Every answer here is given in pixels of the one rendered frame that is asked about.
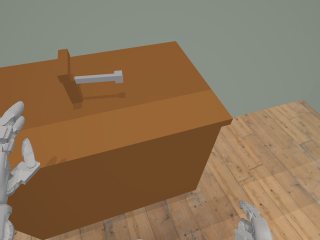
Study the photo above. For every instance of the left robot hand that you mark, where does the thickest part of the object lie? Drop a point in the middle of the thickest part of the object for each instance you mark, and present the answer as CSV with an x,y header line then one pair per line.
x,y
11,124

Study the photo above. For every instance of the robot left forearm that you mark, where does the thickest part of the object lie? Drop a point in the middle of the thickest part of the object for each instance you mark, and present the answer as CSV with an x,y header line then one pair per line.
x,y
7,230

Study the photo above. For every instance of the counter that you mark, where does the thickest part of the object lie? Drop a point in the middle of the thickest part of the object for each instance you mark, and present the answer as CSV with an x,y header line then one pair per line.
x,y
107,148

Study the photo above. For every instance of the tap lever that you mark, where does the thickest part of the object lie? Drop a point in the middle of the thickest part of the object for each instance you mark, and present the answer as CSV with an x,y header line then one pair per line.
x,y
117,76

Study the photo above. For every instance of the right robot hand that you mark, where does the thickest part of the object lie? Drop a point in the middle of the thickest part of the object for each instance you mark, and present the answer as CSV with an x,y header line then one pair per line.
x,y
257,229

